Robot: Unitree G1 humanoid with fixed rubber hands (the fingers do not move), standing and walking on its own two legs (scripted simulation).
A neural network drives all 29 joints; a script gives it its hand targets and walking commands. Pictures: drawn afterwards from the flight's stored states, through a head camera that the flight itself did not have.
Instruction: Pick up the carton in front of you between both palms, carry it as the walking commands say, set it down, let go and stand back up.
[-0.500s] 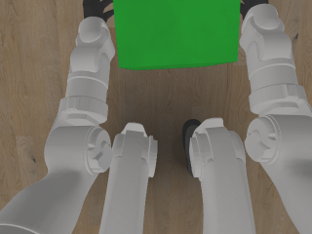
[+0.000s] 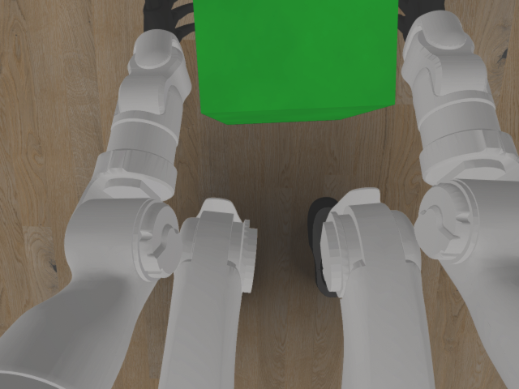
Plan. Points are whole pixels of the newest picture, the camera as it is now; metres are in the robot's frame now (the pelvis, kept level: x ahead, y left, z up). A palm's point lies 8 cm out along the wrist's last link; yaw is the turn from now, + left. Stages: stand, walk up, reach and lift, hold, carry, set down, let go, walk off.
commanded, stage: set down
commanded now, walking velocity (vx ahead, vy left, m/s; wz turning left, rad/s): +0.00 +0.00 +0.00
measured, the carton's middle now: (286, 45) +0.52 -0.05 -0.24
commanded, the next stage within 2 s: let go in 1.86 s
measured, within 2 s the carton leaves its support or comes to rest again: rests again in 0.02 s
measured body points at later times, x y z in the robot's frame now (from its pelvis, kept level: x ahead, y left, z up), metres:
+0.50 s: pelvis -0.01 +0.00 -0.01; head +0.35 -0.03 +0.25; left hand +0.54 +0.11 -0.18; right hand +0.53 -0.21 -0.18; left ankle +0.09 +0.11 -0.34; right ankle +0.12 -0.12 -0.34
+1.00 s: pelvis -0.01 -0.01 +0.00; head +0.35 -0.03 +0.27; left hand +0.55 +0.14 -0.14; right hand +0.55 -0.24 -0.14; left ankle +0.09 +0.10 -0.34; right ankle +0.12 -0.12 -0.34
